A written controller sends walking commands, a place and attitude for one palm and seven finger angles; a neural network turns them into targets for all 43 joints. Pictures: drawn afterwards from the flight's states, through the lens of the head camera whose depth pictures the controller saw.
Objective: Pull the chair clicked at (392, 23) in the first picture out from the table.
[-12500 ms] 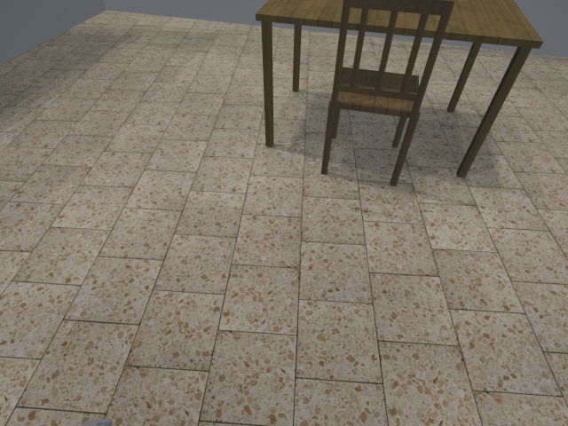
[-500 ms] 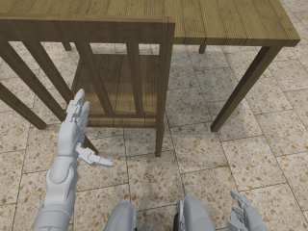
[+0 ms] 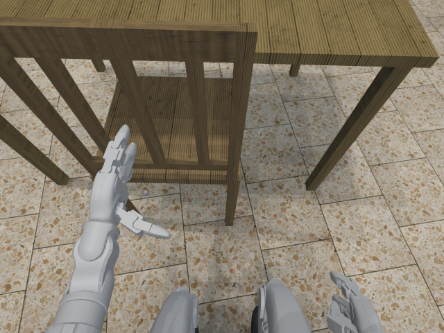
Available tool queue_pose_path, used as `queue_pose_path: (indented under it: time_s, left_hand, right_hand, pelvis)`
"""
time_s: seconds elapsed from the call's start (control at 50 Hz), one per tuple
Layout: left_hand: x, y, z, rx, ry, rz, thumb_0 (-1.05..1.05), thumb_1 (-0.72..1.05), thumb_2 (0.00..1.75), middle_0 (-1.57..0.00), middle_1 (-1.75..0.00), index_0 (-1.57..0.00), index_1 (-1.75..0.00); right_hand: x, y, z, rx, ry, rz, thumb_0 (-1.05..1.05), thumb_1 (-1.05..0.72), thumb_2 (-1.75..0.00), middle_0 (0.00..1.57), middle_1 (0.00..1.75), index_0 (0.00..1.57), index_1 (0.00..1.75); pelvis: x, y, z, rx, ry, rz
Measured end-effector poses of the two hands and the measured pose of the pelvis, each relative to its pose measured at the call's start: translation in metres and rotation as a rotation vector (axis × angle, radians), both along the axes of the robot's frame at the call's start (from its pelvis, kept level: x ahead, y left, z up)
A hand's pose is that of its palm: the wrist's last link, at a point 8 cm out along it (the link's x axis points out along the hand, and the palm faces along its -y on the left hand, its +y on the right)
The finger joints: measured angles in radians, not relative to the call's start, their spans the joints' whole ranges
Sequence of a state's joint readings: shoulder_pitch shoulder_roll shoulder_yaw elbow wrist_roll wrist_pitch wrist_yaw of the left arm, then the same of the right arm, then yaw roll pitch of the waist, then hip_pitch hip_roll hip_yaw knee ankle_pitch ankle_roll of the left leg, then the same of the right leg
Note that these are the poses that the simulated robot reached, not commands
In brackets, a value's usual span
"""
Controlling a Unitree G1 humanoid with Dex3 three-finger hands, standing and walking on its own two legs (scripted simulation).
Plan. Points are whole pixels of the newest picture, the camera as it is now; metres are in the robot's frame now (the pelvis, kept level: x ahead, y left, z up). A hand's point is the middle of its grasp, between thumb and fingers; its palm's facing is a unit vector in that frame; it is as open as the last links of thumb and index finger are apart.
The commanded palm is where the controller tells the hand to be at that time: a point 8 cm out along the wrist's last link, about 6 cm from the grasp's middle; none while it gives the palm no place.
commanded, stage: push the fingers through the gap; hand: left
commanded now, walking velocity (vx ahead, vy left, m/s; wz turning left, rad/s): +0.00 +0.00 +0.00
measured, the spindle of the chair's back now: (144, 121) +0.50 +0.17 +0.03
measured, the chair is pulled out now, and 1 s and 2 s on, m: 0.00 0.00 0.00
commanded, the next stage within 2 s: hook a spindle and tug to test in 1.52 s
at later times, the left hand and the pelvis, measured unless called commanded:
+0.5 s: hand (149, 165) +0.40 +0.14 +0.02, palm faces -0.02 -1.00 -0.05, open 17.0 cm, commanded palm +0.38 +0.20 +0.02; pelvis +0.00 +0.00 +0.00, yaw +0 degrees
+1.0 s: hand (154, 142) +0.45 +0.14 +0.03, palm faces +0.00 -1.00 -0.05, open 17.0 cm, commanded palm +0.42 +0.19 +0.02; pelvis -0.01 +0.00 +0.00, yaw -1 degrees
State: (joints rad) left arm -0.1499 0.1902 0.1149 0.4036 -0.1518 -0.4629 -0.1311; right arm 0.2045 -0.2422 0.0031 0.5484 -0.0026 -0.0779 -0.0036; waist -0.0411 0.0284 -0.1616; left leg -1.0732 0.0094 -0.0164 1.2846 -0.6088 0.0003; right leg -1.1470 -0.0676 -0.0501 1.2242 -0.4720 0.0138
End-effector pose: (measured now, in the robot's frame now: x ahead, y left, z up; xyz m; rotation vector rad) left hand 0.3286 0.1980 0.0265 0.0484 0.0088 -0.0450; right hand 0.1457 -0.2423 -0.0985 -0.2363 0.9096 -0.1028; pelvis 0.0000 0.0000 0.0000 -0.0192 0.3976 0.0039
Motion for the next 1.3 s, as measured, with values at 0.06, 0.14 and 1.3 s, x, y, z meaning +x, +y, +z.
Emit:
queue_pose_path:
  time_s: [0.06,0.14,1.3]
  left_hand:
    - [0.004,-0.001,-0.001,0.002,0.001,0.004,-0.01,-0.50,0.30,-0.06,-0.08,-0.06,-0.08]
    - [0.012,-0.002,0.000,0.005,-0.006,0.009,-0.01,-0.50,0.30,-0.06,-0.08,-0.06,-0.08]
    - [0.119,-0.003,-0.001,-0.002,-0.006,0.039,-0.01,-0.50,0.30,-0.06,-0.08,-0.06,-0.08]
  right_hand:
    - [-0.002,-0.001,-0.001,-0.002,0.007,-0.001,0.01,-0.91,-0.89,0.20,0.30,0.20,0.30]
    - [-0.005,-0.003,-0.003,-0.005,0.017,-0.006,0.01,-0.91,-0.89,0.20,0.30,0.20,0.30]
    - [-0.105,-0.015,-0.017,-0.027,0.326,-0.130,0.01,-0.91,-0.89,0.20,0.30,0.20,0.30]
  pelvis:
    - [0.000,-0.001,0.000,0.001,0.002,0.000]
    - [0.000,-0.001,-0.001,0.001,0.004,0.000]
    - [-0.006,0.002,-0.005,-0.001,0.061,-0.023]
